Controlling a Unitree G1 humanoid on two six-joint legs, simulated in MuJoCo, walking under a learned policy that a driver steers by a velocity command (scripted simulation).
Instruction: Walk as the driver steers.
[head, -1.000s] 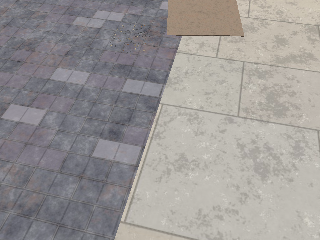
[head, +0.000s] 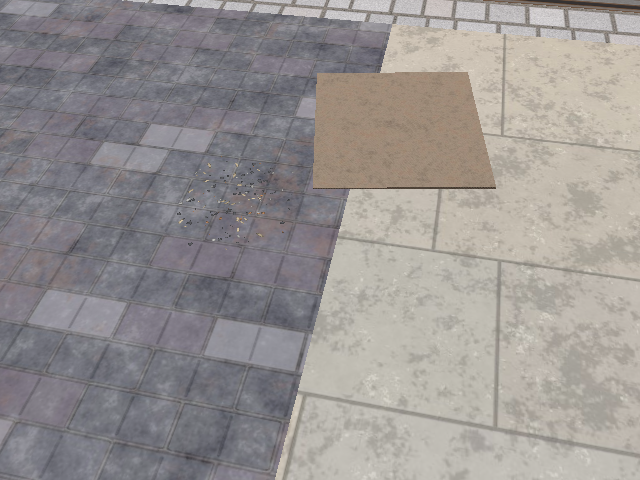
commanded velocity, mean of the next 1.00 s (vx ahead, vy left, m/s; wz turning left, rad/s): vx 0.50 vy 0.00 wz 0.25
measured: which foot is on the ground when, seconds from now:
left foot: up 0.00-0.26, down 0.28-0.86, up 0.88-1.00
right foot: down 0.00-0.30, up 0.32-0.82, down 0.84-1.00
